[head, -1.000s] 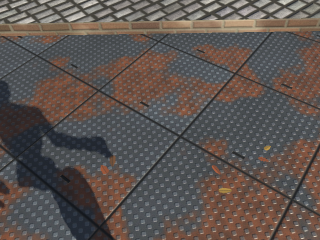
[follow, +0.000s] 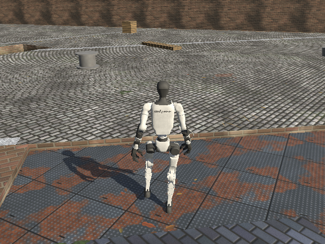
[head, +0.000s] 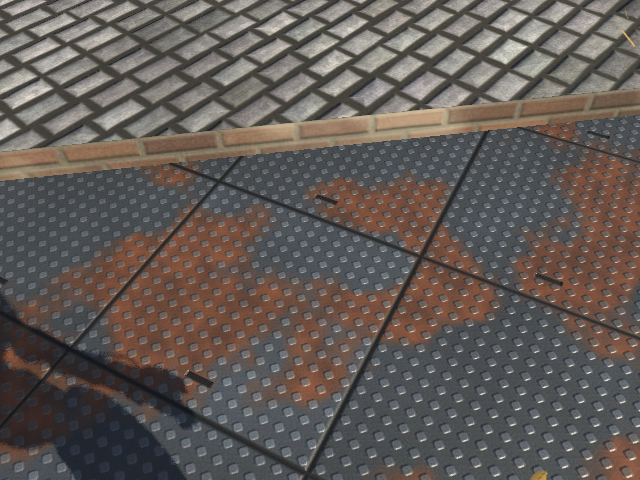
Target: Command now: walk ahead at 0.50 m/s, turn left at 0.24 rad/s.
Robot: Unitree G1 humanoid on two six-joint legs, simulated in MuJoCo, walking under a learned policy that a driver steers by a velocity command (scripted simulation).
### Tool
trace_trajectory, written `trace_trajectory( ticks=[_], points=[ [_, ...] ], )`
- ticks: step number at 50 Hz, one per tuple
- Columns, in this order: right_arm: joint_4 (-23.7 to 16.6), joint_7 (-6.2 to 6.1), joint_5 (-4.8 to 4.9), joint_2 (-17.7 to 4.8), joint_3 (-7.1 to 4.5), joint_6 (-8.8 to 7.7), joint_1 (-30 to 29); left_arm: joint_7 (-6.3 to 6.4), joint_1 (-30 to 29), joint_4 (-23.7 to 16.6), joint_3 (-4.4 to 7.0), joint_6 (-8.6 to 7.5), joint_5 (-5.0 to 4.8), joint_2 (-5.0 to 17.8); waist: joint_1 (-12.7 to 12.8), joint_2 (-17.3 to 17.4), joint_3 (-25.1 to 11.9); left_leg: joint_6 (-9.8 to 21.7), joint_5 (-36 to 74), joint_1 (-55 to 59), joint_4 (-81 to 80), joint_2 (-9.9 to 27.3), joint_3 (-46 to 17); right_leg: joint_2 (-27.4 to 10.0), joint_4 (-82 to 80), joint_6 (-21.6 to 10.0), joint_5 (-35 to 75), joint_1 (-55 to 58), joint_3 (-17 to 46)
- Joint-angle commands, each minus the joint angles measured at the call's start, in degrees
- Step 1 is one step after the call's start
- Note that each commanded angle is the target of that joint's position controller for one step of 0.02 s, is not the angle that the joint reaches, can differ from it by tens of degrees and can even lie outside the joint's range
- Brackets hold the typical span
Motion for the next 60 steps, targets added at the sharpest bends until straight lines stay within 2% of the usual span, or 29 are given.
trace_trajectory(
  ticks=[1,6,8,10,11,12,13,14,16,18,19,23,32,34,36,37,38,39,40,41,42,44,46,49,53,55,57,59,60],
  points=[
    [-3.73,0.47,0.35,-0.88,0.36,-0.43,-4.53,0.27,-0.6,-2.52,0.82,-1.41,0.07,5.83,-0.2,-5.0,3.37,0.23,7.3,0.75,-6.13,-0.91,1.66,-15.16,-7.57,-5.47,14.86,-4.67,5.0],
    [-6.64,0.82,-0.2,-1.69,0.64,-0.63,-11.01,1.03,3.44,-0.61,0.8,-1.16,0.7,6.67,1.56,-4.99,4.44,3.15,4.33,0.92,-13.62,-2.33,5.23,-18.18,-4.02,-4.32,22.11,4.08,1.34],
    [-7.0,0.79,-0.48,-2.41,0.28,-0.8,-10.19,1.48,3.04,-0.43,1.02,-0.79,0.86,7.75,0.54,-5.47,3.48,5.14,-1.27,3.7,-15.66,-4.44,7.42,-18.91,1.81,-3.38,35.28,7.46,-0.6],
    [-4.62,0.45,-0.64,-3.89,-0.67,-1.12,-1.59,1.63,2.33,-0.63,1.39,-0.08,1.02,9.02,-3.14,-6.63,-2.0,7.82,-5.81,14.09,-18.06,-8.93,9.84,-18.46,16.29,-2.32,51.04,8.46,-3.09],
    [-1.67,0.07,-1.1,-5.82,-1.72,-1.56,7.59,1.73,2.18,-1.2,1.27,0.29,0.83,9.08,-6.9,-5.27,-7.02,9.89,-3.96,26.38,-21.52,-9.52,8.13,-17.2,28.74,-0.88,46.85,3.06,-5.07],
    [-0.51,-0.78,-1.86,-11.81,-3.64,-1.69,16.03,1.32,2.44,-4.0,0.43,0.04,-0.18,6.59,-9.73,1.91,-13.98,15.25,-9.99,43.35,-23.42,2.97,-9.8,-14.21,48.25,1.45,28.36,-13.51,-6.62],
    [-1.03,-0.94,-0.25,-15.18,-4.66,-0.96,15.31,0.28,2.56,-6.68,0.44,-0.69,-0.74,4.55,-7.15,13.89,-19.54,23.12,-6.49,54.7,-32.67,16.15,-40.93,-1.08,67.04,3.92,-17.65,-33.05,-1.61],
    [-0.93,-0.94,1.05,-14.21,-4.4,-0.36,12.62,0.1,-3.51,-7.93,1.27,-1.1,0.33,8.48,-7.09,3.77,-14.67,21.22,-3.81,51.84,-33.07,13.71,-35.12,-5.23,68.22,2.73,-14.37,-39.26,7.4],
    [-1.43,-1.37,0.84,-8.78,-3.14,-0.42,6.76,-0.1,-6.41,-8.88,0.93,-2.01,-0.21,6.35,-3.35,-2.56,-3.22,17.19,7.15,36.71,-34.89,9.66,-22.61,-9.67,59.39,2.74,-7.02,-37.08,7.33],
    [-1.68,-1.81,1.3,-6.52,-2.33,-1.03,4.34,-0.03,-5.58,-9.2,0.88,-0.06,1.58,5.39,-0.12,-1.56,-1.91,14.84,13.33,29.26,-36.42,5.03,-16.41,-10.94,53.41,4.39,-6.18,-30.98,7.59],
    [-1.69,-1.74,1.55,-6.72,-2.3,-1.57,4.92,-0.18,-5.35,-9.5,0.91,0.96,1.96,4.97,0.33,-1.15,-2.34,14.94,15.34,28.22,-36.72,4.1,-15.49,-10.59,51.99,5.19,-6.19,-29.89,7.08],
    [-1.13,-1.67,1.75,-9.03,-2.87,-2.2,8.63,-0.66,-12.0,-12.81,0.91,2.6,1.97,4.58,-0.61,0.07,-0.02,14.48,13.3,25.82,-39.18,1.62,-14.11,-10.5,43.29,7.8,-0.18,-33.49,5.34],
    [-1.01,-2.36,0.71,-9.62,-2.99,-1.51,17.04,-1.37,-28.64,-20.25,-0.01,1.77,0.88,5.13,-6.57,1.81,0.79,11.57,20.35,35.71,-34.36,1.56,-18.11,-6.68,24.34,7.48,9.53,-36.36,5.59],
    [-1.46,-2.91,0.52,-10.19,-3.18,-1.32,16.09,-1.07,-27.46,-20.83,0.03,1.24,0.7,6.01,-5.24,2.34,1.26,9.81,26.85,36.31,-30.61,1.51,-18.87,-5.44,20.06,6.3,7.79,-32.25,6.43],
    [-2.4,-3.17,0.57,-10.86,-3.44,-1.25,13.37,-0.02,-18.38,-18.29,0.68,0.26,0.69,8.03,-1.61,3.06,-2.08,5.59,40.57,33.86,-21.21,-1.82,-17.54,-1.86,14.69,4.25,6.5,-18.72,5.78],
    [-2.95,-2.85,1.43,-11.1,-3.47,-1.68,11.54,0.7,-11.14,-16.68,1.13,-0.69,0.88,9.34,2.31,2.01,-5.53,3.35,40.42,30.43,-12.06,-4.81,-15.97,-3.26,9.66,2.89,15.24,-7.9,6.05],
    [-5.46,-2.68,2.76,-8.36,-2.72,-2.21,11.11,1.52,-2.71,-15.8,1.97,-1.51,1.96,13.25,4.68,-2.14,-13.09,1.24,21.65,20.51,1.87,-7.58,-14.3,-15.4,12.66,0.33,33.91,8.45,14.56],
    [-6.25,-3.83,5.4,-2.6,-1.86,-1.59,20.54,1.21,-1.84,-17.0,2.6,-0.62,2.26,17.14,0.94,-15.66,-24.16,-0.2,-34.03,7.92,21.61,-17.22,-5.72,-36.65,18.48,-8.98,71.52,23.08,31.78],
    [-4.94,-4.56,2.61,-9.44,-3.01,-0.48,21.33,0.84,-2.11,-17.41,2.4,0.7,-0.02,13.52,0.53,-9.32,-27.15,-0.05,-30.86,7.46,27.08,-13.07,-5.14,-35.28,18.33,-10.96,75.35,18.08,33.48],
    [-4.86,-4.31,1.61,-10.31,-3.58,0.3,16.81,1.09,-6.13,-18.24,1.13,1.1,-0.43,8.76,-0.01,-6.44,-20.33,-0.92,-26.43,6.18,27.1,-11.18,-4.92,-31.1,15.84,-9.83,67.94,11.27,25.7],
    [-5.37,-3.74,0.87,-9.18,-3.38,1.03,13.75,1.45,-10.27,-18.66,0.12,1.46,-0.38,5.69,-1.03,-5.89,-13.3,-1.97,-23.74,4.51,25.0,-9.13,-3.77,-26.49,12.8,-7.62,59.24,4.7,19.39],
    [-6.0,-2.05,0.12,-7.72,-3.3,3.17,12.35,2.36,-13.01,-18.96,-0.2,2.22,-0.29,5.82,-2.46,-10.05,-7.62,-3.91,-20.44,6.05,23.76,-7.89,-2.78,-21.95,8.72,-6.68,51.0,-4.4,12.57],
    [-7.1,-1.23,0.52,-6.8,-3.11,4.44,12.09,2.31,-12.43,-18.53,0.24,2.45,0.21,7.48,-3.22,-9.55,-8.34,-4.37,-18.62,8.52,23.74,-9.2,-1.96,-21.32,7.7,-8.07,51.14,-8.25,9.57],
    [-8.75,-1.24,0.31,-6.45,-2.74,5.68,10.02,2.11,-12.9,-18.25,0.57,3.01,0.56,8.32,-3.89,-9.34,-9.23,-4.0,-16.61,8.81,21.66,-9.51,-2.14,-22.05,7.01,-9.75,46.8,-10.58,7.78],
    [-10.72,-1.0,0.38,-5.95,-1.63,6.89,6.28,1.74,-14.44,-18.04,0.76,4.51,0.69,8.87,-4.16,-10.96,-8.12,-3.43,-13.9,12.5,9.35,-7.66,-0.98,-20.74,6.7,-8.24,35.08,-13.42,5.75],
    [-10.77,-0.74,0.6,-5.58,-0.82,6.88,5.07,0.99,-13.46,-17.9,1.12,4.89,1.09,9.61,-2.53,-12.39,-8.92,-2.49,-13.42,17.44,0.82,-6.56,0.75,-20.25,4.22,-6.79,13.17,-15.1,6.39],
    [-11.07,-0.46,0.05,-6.52,-0.55,6.54,3.81,0.32,-11.76,-17.35,1.71,5.68,1.23,11.15,-0.88,-14.1,-7.55,-1.2,-17.33,21.67,-6.67,-7.15,3.44,-20.22,1.29,-5.64,-12.41,-17.72,9.25],
    [-9.68,-0.27,-0.16,-5.56,0.03,5.44,6.48,-0.07,-10.29,-16.51,1.9,6.73,0.58,11.31,-2.51,-10.5,-4.49,1.56,-15.24,31.73,-17.99,-8.17,5.8,-19.25,1.57,-3.22,-25.55,-25.31,9.11],
    [-8.15,-0.32,-0.01,-5.07,0.36,4.65,9.15,-0.21,-9.24,-16.08,1.5,7.12,0.76,9.04,-3.65,-5.41,-2.04,3.13,-18.36,35.44,-24.74,-7.85,3.31,-16.71,5.85,-0.89,-29.35,-29.33,7.04]
  ],
)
